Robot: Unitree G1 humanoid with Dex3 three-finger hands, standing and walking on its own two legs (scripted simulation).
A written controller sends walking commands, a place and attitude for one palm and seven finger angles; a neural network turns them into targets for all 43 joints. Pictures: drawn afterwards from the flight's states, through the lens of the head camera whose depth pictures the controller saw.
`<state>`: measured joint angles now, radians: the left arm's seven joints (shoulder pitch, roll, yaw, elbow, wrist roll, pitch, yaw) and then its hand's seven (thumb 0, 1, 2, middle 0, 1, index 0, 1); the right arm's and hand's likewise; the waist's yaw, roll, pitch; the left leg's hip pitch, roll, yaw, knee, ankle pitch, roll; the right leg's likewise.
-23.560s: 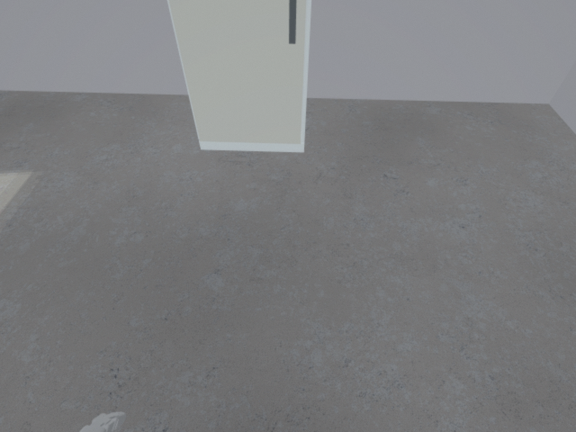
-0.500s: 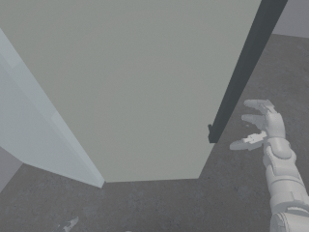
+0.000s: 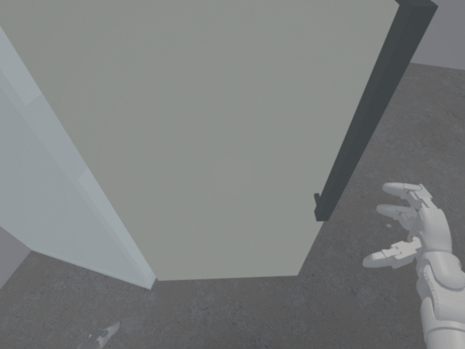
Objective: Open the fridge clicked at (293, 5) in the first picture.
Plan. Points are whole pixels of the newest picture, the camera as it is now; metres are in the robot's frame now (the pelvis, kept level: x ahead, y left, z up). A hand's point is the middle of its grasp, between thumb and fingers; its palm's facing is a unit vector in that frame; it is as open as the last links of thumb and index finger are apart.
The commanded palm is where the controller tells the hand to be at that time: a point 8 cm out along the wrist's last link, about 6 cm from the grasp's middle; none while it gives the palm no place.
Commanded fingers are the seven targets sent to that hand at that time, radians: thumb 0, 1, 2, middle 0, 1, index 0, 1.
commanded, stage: slip the hand off the handle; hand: right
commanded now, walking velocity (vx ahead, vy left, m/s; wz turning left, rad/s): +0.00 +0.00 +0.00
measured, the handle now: (348, 138) +0.46 -0.16 +0.13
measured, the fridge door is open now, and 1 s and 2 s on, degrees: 71 71 71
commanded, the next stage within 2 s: draw the hand back to the body in 0.38 s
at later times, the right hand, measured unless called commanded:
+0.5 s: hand (400, 274) +0.25 -0.23 +0.04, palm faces +0.14 +0.98 -0.16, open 14.6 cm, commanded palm +0.24 -0.28 +0.07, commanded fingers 0.00 0.55 -0.20 0.25 1.15 0.25 1.15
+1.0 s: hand (442, 277) +0.23 -0.24 +0.12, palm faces +0.14 +0.99 -0.04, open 14.6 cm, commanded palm +0.19 -0.29 +0.13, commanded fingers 0.00 0.33 -0.31 0.24 1.02 0.24 1.02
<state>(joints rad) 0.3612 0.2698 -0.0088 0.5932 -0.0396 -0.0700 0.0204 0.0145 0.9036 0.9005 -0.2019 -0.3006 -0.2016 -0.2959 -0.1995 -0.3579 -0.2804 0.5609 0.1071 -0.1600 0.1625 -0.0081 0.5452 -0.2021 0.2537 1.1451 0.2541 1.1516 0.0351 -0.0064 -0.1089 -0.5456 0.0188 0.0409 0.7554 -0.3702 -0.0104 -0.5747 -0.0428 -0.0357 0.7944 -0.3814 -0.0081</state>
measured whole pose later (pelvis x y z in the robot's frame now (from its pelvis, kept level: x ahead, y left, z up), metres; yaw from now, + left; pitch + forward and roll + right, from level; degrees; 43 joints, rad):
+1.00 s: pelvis -0.01 +0.01 +0.00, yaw -2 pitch +3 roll +1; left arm 0.29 0.27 -0.05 0.59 -0.05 -0.27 0.09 0.02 0.90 0.90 -0.20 -0.30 -0.20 -0.30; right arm 0.17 -0.32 -0.32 0.03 0.34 -0.10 0.31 -0.01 0.53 -0.21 0.25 1.13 0.25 1.14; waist -0.05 -0.03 -0.08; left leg -0.40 0.03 0.08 0.73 -0.37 0.00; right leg -0.45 -0.03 0.00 0.76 -0.37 0.01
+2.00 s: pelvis +0.02 +0.00 +0.04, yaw -1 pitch -5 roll +0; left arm 0.21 0.23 -0.03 0.66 0.02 -0.13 0.08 0.02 0.90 0.90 -0.20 -0.30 -0.20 -0.30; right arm 0.41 -0.35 -0.34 -0.34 0.07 -0.02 -0.09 0.02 -0.87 -0.89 0.21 0.31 0.21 0.32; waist -0.09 -0.03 0.02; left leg -0.04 0.03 0.05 0.38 -0.24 -0.01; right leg -0.07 -0.02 -0.04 0.40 -0.24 0.00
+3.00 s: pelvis -0.10 -0.02 +0.02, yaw -3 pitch -2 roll +2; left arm 0.24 0.22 -0.01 0.59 0.01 -0.13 0.09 0.02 0.90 0.90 -0.20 -0.30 -0.20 -0.30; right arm 0.48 -0.41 -0.42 -0.52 0.00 -0.25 -0.15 0.02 -0.88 -0.90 0.22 0.30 0.22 0.30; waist -0.01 0.01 0.05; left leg -0.38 0.00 -0.01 0.59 -0.22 -0.03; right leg -0.43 0.00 -0.01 0.62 -0.19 -0.06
